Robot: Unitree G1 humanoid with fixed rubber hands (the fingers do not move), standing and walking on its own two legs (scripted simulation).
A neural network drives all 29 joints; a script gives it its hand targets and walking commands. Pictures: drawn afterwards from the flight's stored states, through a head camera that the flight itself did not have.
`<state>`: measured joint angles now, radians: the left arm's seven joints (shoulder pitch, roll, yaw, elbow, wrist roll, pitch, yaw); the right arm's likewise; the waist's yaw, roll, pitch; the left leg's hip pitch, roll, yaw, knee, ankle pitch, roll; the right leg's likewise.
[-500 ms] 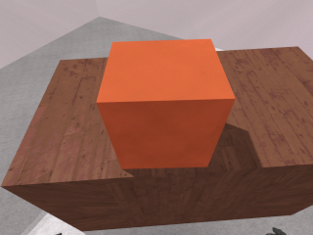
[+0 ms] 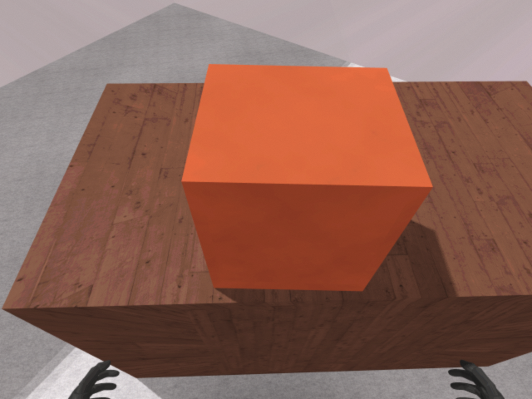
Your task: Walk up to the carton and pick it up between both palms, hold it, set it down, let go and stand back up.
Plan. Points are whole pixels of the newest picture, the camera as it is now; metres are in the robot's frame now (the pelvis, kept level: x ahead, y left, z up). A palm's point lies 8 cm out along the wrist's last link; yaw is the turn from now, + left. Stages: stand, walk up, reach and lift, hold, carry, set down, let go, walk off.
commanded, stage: walk up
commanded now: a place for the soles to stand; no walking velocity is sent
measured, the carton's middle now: (292, 187) +0.41 -0.01 +0.08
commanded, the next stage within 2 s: reach and lift in 1.48 s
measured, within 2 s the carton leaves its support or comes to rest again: neither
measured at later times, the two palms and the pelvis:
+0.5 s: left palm out of the picture +0.05 +0.31 -0.10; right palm out of the picture +0.08 -0.28 -0.10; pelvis -0.02 +0.01 +0.01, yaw +1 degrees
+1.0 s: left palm out of the picture +0.00 +0.31 -0.11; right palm out of the picture +0.04 -0.29 -0.09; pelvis -0.05 +0.00 +0.01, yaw +2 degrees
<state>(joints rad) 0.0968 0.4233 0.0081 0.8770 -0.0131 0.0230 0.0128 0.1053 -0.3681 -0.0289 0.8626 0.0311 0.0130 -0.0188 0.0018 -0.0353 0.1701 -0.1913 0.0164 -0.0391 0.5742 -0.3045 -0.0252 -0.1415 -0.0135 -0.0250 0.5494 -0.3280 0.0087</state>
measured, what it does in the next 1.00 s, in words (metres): shifts its weight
